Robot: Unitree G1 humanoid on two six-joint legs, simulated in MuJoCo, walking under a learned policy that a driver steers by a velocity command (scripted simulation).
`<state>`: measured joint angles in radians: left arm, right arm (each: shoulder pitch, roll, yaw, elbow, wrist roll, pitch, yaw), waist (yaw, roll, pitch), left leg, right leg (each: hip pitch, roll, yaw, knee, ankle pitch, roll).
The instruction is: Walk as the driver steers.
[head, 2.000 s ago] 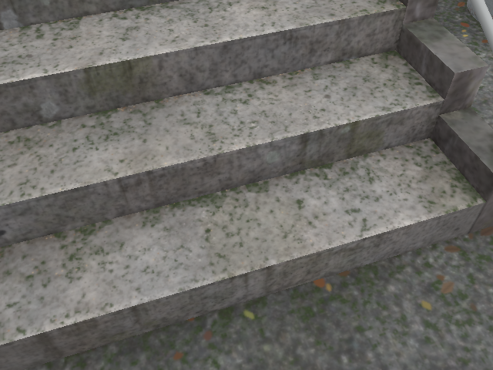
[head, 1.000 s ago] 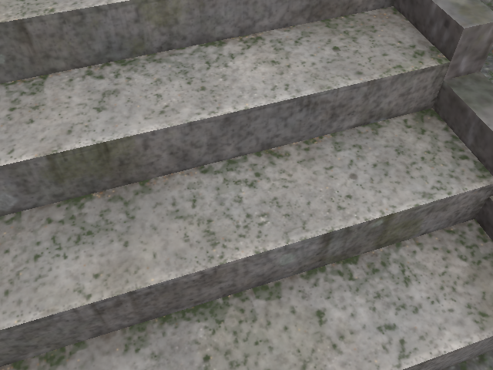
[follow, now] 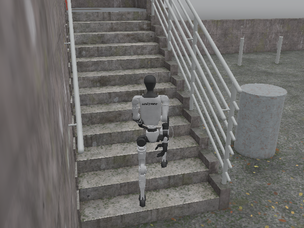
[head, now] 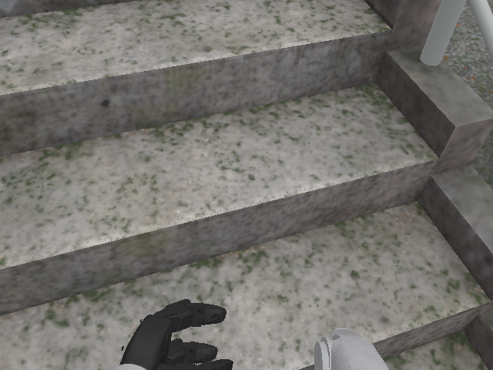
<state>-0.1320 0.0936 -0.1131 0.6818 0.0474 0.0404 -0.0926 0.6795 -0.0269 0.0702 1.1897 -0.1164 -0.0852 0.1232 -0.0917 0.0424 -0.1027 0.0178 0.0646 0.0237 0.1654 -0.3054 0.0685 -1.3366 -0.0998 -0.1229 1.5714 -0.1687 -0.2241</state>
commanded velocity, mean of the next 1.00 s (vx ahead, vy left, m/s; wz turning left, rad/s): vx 0.43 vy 0.00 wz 0.54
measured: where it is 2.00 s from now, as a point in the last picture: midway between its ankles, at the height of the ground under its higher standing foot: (151, 239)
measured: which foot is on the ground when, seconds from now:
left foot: down 0.00-0.08, up 0.10-0.52, down 0.54-1.00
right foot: up 0.00-0.02, down 0.04-0.58, up 0.60-1.00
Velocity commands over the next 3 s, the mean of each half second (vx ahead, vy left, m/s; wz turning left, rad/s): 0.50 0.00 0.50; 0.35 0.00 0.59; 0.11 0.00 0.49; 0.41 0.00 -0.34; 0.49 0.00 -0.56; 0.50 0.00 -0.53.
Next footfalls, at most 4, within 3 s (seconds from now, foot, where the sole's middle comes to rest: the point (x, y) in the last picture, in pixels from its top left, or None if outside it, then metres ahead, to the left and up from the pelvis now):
0.04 right None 0.23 -0.14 -0.62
0.54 left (161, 348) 0.45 0.15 -0.46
1.02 right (206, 181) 0.75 0.05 -0.30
1.64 left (136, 333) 0.48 0.20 -0.46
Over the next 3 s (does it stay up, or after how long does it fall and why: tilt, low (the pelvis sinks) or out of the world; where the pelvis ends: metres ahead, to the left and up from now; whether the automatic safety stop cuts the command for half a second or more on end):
stays up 1.10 0.34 0.63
